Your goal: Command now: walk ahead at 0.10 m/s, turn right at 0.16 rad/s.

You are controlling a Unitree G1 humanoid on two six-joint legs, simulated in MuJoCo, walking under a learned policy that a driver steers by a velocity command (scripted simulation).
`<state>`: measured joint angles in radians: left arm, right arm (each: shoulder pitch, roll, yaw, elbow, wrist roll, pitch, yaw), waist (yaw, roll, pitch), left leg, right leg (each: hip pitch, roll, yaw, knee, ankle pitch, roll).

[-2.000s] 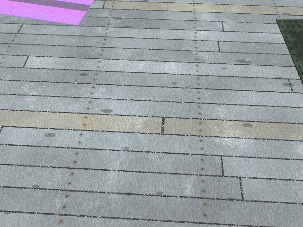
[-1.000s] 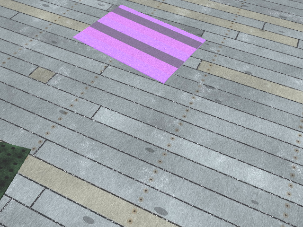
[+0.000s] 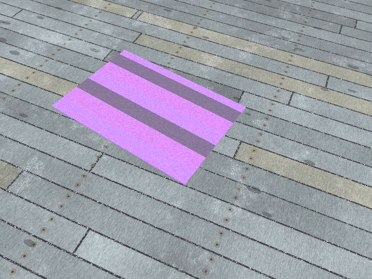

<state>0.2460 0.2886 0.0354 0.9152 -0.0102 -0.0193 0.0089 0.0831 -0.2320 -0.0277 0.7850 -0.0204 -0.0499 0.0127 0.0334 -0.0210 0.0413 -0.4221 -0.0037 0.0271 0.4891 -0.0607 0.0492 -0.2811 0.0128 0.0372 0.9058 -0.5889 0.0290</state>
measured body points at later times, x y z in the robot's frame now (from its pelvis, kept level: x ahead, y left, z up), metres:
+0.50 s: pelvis +0.02 -0.04 +0.02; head +0.05 -0.08 +0.46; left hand +0.16 +0.23 -0.08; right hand +0.12 -0.36 -0.11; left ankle +0.07 +0.11 -0.65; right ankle +0.01 -0.13 -0.73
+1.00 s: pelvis +0.05 -0.01 +0.02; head +0.09 -0.01 +0.46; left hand +0.31 +0.19 -0.10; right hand +0.02 -0.31 -0.09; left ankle +0.11 +0.09 -0.73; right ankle -0.04 -0.12 -0.66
